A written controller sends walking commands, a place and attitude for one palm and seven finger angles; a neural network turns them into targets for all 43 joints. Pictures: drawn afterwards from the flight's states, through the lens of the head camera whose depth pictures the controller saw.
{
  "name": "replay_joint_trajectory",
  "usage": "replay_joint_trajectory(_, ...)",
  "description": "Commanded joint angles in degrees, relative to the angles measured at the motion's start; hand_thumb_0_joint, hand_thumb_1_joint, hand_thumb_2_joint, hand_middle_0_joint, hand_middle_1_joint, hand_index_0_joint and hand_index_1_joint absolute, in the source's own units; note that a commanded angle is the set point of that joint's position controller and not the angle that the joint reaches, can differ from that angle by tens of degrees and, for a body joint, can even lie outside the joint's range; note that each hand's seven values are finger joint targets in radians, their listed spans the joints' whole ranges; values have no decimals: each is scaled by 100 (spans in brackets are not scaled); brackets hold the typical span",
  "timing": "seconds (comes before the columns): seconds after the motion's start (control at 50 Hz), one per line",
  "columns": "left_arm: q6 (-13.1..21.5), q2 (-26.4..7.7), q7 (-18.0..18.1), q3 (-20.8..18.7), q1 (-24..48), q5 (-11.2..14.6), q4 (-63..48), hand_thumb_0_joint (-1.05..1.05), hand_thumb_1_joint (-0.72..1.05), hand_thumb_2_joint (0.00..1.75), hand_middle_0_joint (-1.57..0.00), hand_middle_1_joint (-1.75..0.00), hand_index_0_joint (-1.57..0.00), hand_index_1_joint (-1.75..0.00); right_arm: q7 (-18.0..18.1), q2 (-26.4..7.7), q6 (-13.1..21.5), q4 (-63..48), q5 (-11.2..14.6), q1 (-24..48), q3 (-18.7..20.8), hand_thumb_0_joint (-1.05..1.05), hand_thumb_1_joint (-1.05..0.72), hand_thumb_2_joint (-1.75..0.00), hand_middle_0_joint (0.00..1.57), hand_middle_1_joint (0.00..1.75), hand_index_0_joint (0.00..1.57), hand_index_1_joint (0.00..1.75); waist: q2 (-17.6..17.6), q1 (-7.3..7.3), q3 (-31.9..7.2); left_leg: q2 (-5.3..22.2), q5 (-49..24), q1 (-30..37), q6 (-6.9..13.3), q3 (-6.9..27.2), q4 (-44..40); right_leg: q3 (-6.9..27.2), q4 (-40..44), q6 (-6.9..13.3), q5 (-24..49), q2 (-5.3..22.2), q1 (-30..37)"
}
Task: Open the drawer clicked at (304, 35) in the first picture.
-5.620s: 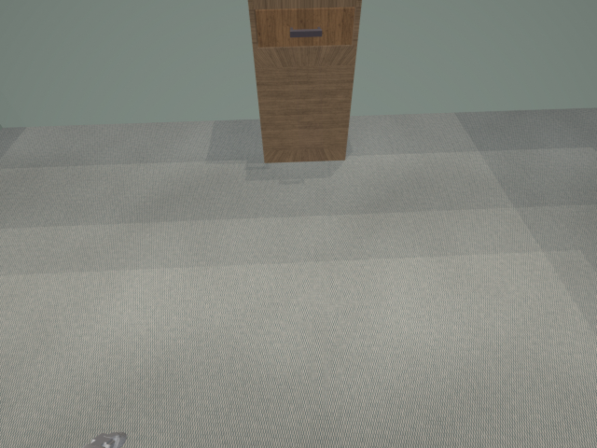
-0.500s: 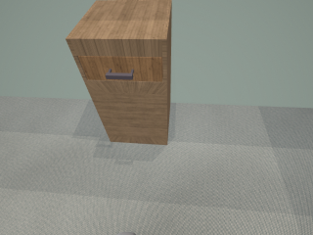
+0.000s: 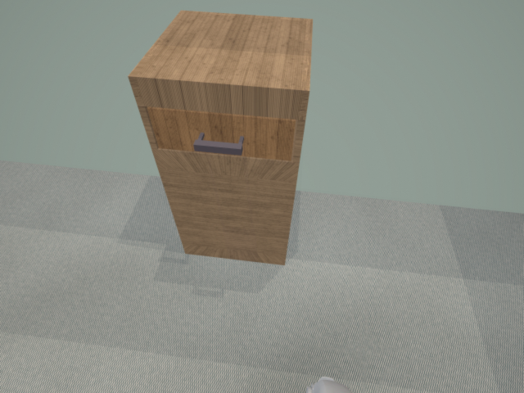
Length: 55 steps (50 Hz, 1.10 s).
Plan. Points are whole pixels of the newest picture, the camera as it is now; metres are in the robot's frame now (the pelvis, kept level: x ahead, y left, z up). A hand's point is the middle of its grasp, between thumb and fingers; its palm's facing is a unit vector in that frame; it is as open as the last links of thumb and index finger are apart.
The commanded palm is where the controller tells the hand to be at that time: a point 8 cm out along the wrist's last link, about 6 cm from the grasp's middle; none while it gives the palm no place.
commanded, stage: take the last steps up to it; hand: left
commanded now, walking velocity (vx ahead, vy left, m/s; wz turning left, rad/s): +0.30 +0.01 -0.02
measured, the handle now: (220, 142) +0.73 +0.16 -0.08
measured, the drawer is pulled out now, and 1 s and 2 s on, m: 0.00 0.00 0.00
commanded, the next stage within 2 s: come to a stop and stand still in 0.44 s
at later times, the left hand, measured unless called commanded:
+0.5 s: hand (175, 382) +0.17 +0.17 -0.17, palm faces +0.07 -0.98 -0.19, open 7.3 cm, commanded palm none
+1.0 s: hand (187, 313) +0.29 +0.17 -0.17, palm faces +0.00 -0.96 -0.28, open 7.4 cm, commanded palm none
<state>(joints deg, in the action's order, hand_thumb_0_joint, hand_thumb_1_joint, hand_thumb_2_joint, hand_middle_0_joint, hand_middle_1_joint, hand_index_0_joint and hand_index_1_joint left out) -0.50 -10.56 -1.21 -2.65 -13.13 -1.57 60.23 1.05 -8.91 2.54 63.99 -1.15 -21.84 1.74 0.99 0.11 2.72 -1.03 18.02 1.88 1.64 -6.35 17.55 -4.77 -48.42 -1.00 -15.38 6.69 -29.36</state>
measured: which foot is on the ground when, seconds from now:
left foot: down 0.00-0.14, up 0.16-0.54, down 0.56-1.00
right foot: up 0.00-0.10, down 0.12-0.56, up 0.58-1.00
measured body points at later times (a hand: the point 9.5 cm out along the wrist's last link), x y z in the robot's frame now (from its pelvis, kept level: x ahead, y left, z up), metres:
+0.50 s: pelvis +0.16 -0.01 +0.00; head +0.17 -0.01 +0.45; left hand +0.17 +0.22 -0.15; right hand +0.22 -0.25 -0.15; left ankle +0.23 +0.11 -0.72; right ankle +0.15 -0.12 -0.74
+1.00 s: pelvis +0.22 -0.03 -0.01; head +0.26 -0.05 +0.44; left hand +0.29 +0.22 -0.15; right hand +0.27 -0.27 -0.17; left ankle +0.24 +0.11 -0.74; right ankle +0.23 -0.15 -0.73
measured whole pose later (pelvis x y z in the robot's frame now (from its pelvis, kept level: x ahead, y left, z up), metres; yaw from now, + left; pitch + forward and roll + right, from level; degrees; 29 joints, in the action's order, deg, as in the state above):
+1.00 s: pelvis +0.22 -0.03 -0.01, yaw -2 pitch -1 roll +1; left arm -2.3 -11.5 1.4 -3.5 -10.1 -1.2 57.5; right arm 1.8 -10.6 -1.9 60.0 -1.3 -9.3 3.6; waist -1.0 0.0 5.3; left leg 5.2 14.1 -14.1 -1.7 -8.0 29.6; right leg -2.6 -38.1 -0.8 -18.2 2.8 -18.0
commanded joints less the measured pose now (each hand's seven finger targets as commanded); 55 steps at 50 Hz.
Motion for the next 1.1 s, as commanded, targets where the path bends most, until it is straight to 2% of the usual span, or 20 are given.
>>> replay_joint_trajectory(0.0,186,-226,-20,-39,644,44,-608,0,90,90,-20,-30,-20,-30,41,-883,114,-115,-39,-260,168,0,-90,-90,20,30,20,30,-674,109,638,1670,-1970,-486,868,867,-487,-120,793,131,33,-129,4)
replay_joint_trajectory(0.04,229,-274,-17,-81,325,35,-514,0,90,90,-20,-30,-20,-30,48,-894,101,-61,-36,-221,169,0,-90,-90,20,30,20,30,-637,-80,506,1562,-2399,-668,741,702,33,-288,1260,240,156,-347,806)
replay_joint_trajectory(0.08,342,-605,28,-188,-941,-9,-115,0,90,90,-20,-30,-20,-30,21,-794,127,-38,34,-248,140,0,-90,-90,20,30,20,30,-89,-640,-167,1067,-2743,-1392,405,277,1818,-57,1885,432,553,-322,2782)
replay_joint_trajectory(0.1,418,-1156,105,-325,-1734,-43,83,0,90,90,-20,-30,-20,-30,-27,-509,169,-131,99,-448,111,0,-90,-90,20,30,20,30,1040,-843,-872,431,-989,-2585,129,-116,3571,1836,2376,943,617,1088,4056)
replay_joint_trajectory(0.12,399,-1522,122,-366,-2013,73,140,0,90,90,-20,-30,-20,-30,-22,-519,150,-306,106,-416,115,0,-90,-90,20,30,20,30,1331,-760,-1149,62,1507,-3216,60,161,5111,3401,3217,1493,648,2048,4065)
replay_joint_trajectory(0.14,375,-1447,142,-362,-1476,102,21,0,90,90,-20,-30,-20,-30,-29,-540,92,-328,102,-53,164,0,-90,-90,20,30,20,30,925,-694,-832,344,1324,-3404,105,690,5694,3452,3554,1529,-570,2025,3321)
replay_joint_trajectory(0.18,344,-866,215,-214,-432,81,-286,0,90,90,-20,-30,-20,-30,-83,-445,-9,-382,17,243,171,0,-90,-90,20,30,20,30,194,-273,79,795,408,-3420,81,816,5543,2415,3831,1223,-1349,1614,1792)
replay_joint_trajectory(0.26,433,-491,215,-76,-149,29,-264,0,90,90,-20,-30,-20,-30,-129,-165,-190,-188,-36,-282,126,0,-90,-90,20,30,20,30,524,175,-3,802,-120,-2653,-179,445,4274,784,3928,884,103,909,1132)
replay_joint_trajectory(0.42,414,-758,175,-145,-557,15,-44,0,90,90,-20,-30,-20,-30,-204,-230,-78,-636,1,724,105,0,-90,-90,20,30,20,30,638,-146,14,625,-272,-2526,-278,151,2173,691,3670,1002,600,967,1866)
replay_joint_trajectory(0.5,298,-629,182,-130,-458,43,-21,0,90,90,-20,-30,-20,-30,-159,-449,26,-494,-9,240,91,0,-90,-90,20,30,20,30,220,150,-14,452,-749,-882,-242,13,881,336,2796,681,-85,536,1115)
replay_joint_trajectory(0.54,251,-99,164,2,-647,79,-107,0,90,90,-20,-30,-20,-30,-59,-1158,50,-379,-70,-403,188,0,-90,-90,20,30,20,30,-1504,301,-243,2003,-1545,-91,405,1887,25,-423,867,203,-1119,-418,204)
replay_joint_trajectory(0.56,214,-121,210,43,-667,63,-103,0,90,90,-20,-30,-20,-30,-6,-1178,-24,-398,-36,-271,164,0,-90,-90,20,30,20,30,-1590,196,-332,2358,-1770,-488,644,2276,-303,-97,182,147,-1967,-450,337)
replay_joint_trajectory(0.62,107,-73,264,112,-735,105,240,0,90,90,-20,-30,-20,-30,143,-736,-48,-517,-1,770,-33,0,-90,-90,20,30,20,30,-968,-97,-93,2017,-3616,-1212,725,1423,-187,410,161,23,-1318,-103,937)
replay_joint_trajectory(0.72,-138,-347,291,-11,-630,55,65,0,90,90,-20,-30,-20,-30,257,-1093,-214,-463,60,688,202,0,-90,-90,20,30,20,30,-717,36,-573,2166,-5584,-279,842,983,293,346,-242,-90,-1054,-276,556)
replay_joint_trajectory(0.82,-270,-333,279,-130,-353,54,-263,0,90,90,-20,-30,-20,-30,238,-1130,-325,-614,-1,1039,312,0,-90,-90,20,30,20,30,-905,-18,-462,2097,-4688,-650,817,729,370,499,-702,-77,-999,-351,374)
replay_joint_trajectory(0.92,-185,-294,278,-108,-358,74,-395,0,90,90,-20,-30,-20,-30,121,-1149,-375,-705,-36,1248,367,0,-90,-90,20,30,20,30,-1312,-103,-475,1900,-3446,-1045,617,705,538,207,824,25,-593,-374,1185)
replay_joint_trajectory(0.96,-64,-466,285,-115,-599,32,-309,0,90,90,-20,-30,-20,-30,43,-1002,-399,-701,17,1155,352,0,-90,-90,20,30,20,30,-667,-209,-529,1388,-2111,-1440,198,448,1059,106,2228,-11,728,-386,1968)
replay_joint_trajectory(1.0,66,-1228,326,-170,-374,-24,-426,0,90,90,-20,-30,-20,-30,-42,-402,-429,-875,81,939,245,0,-90,-90,20,30,20,30,1373,-98,-347,278,1230,-2393,-328,56,2513,1964,3030,641,2727,1403,2002)
replay_joint_trajectory(1.02,50,-1283,314,-159,-470,11,-469,0,90,90,-20,-30,-20,-30,-16,-548,-555,-913,64,1085,270,0,-90,-90,20,30,20,30,1143,-289,-496,283,1649,-2182,-280,600,3206,2142,3199,1007,2477,1658,1539)
replay_joint_trajectory(1.08,22,-1082,354,-179,204,15,-608,0,90,90,-20,-30,-20,-30,-51,-719,-603,-742,20,924,310,0,-90,-90,20,30,20,30,905,-58,-115,289,865,-2724,-289,888,4366,1808,3164,1026,1847,1251,1576)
